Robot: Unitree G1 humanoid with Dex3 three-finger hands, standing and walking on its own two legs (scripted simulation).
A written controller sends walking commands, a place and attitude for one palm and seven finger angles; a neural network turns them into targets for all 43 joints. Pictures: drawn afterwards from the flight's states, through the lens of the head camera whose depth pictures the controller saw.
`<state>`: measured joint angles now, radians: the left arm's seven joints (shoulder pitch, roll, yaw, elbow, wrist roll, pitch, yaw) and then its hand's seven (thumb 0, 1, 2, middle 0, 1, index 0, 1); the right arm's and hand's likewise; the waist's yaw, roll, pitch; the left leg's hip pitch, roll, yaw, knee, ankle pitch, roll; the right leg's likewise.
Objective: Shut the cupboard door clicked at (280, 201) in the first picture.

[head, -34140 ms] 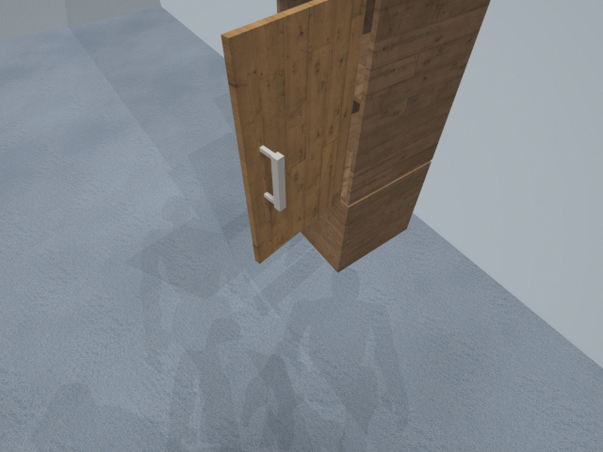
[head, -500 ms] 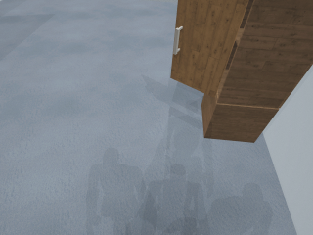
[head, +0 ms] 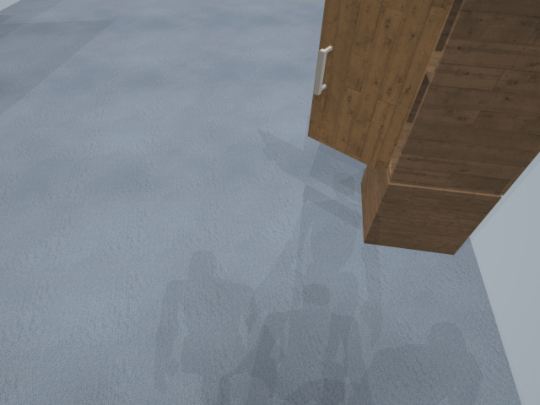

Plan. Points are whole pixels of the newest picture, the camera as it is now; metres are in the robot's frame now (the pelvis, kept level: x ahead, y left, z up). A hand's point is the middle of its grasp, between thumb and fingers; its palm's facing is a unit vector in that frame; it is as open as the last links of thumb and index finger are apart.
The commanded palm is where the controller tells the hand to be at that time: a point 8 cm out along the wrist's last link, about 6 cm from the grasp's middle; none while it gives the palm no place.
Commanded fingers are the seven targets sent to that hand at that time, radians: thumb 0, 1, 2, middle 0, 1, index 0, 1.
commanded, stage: walk to a spot facing it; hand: left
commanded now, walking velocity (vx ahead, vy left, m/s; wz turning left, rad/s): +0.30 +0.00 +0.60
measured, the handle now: (323, 70) +1.09 -0.14 -0.05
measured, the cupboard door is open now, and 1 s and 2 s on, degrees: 60 60 60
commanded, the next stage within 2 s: turn to face it in 0.92 s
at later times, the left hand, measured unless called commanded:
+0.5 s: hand (125, 357) +0.22 +0.26 -0.14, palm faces +0.24 -0.94 -0.24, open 7.4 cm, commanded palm none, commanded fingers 0.00 0.90 0.90 -0.20 -0.30 -0.20 -0.30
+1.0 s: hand (154, 394) +0.18 +0.21 -0.18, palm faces +0.59 -0.78 -0.22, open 7.3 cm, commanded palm none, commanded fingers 0.00 0.90 0.90 -0.20 -0.30 -0.20 -0.30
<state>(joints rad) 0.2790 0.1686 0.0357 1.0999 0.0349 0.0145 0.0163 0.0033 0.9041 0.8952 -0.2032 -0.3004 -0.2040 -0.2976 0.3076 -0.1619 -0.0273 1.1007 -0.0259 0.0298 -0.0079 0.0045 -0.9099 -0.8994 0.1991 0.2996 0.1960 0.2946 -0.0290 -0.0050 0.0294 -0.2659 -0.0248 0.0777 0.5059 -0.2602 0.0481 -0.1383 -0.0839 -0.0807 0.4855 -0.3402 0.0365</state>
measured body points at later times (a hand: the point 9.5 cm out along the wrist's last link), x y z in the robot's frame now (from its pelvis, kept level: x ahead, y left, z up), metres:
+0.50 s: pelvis +0.14 +0.03 +0.00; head +0.19 +0.04 +0.45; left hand +0.21 +0.31 -0.12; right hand +0.21 -0.20 -0.15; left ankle +0.09 +0.13 -0.74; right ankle +0.26 -0.09 -0.70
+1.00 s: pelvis +0.33 +0.09 -0.01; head +0.39 +0.14 +0.43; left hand +0.15 +0.25 -0.16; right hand +0.61 -0.03 -0.14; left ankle +0.37 +0.22 -0.72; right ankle +0.31 -0.07 -0.73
